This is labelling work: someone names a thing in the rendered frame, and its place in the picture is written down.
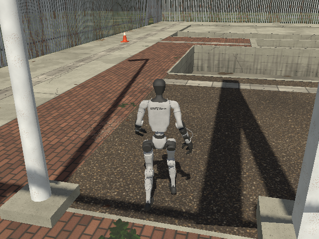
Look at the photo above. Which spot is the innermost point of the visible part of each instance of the robot left forearm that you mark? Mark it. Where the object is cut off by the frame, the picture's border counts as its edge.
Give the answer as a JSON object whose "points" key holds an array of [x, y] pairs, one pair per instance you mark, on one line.
{"points": [[137, 128]]}

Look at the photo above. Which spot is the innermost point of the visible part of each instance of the robot right foot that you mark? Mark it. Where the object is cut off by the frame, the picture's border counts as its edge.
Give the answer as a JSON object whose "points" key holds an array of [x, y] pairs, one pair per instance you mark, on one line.
{"points": [[173, 189]]}

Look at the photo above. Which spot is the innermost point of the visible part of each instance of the left robot upper arm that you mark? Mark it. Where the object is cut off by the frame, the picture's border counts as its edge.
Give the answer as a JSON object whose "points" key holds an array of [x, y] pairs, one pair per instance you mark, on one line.
{"points": [[141, 111]]}

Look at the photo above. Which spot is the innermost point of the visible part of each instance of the robot right forearm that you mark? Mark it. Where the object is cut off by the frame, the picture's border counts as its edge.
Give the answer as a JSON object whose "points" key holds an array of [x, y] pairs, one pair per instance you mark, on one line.
{"points": [[184, 133]]}

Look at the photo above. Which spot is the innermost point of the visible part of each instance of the left robot hand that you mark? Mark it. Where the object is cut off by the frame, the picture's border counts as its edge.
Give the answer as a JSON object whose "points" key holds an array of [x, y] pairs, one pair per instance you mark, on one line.
{"points": [[142, 130]]}

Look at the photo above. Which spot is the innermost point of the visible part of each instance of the right robot hand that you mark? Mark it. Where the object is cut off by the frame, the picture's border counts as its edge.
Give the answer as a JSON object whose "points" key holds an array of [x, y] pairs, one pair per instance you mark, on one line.
{"points": [[190, 147]]}

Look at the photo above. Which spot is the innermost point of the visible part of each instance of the left robot shin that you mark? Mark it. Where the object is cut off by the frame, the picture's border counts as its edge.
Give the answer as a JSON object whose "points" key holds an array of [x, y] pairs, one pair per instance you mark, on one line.
{"points": [[148, 187]]}

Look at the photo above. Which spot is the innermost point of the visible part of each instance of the right robot upper arm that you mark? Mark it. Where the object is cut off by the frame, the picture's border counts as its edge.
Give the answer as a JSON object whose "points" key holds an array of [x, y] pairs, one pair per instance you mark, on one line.
{"points": [[177, 113]]}

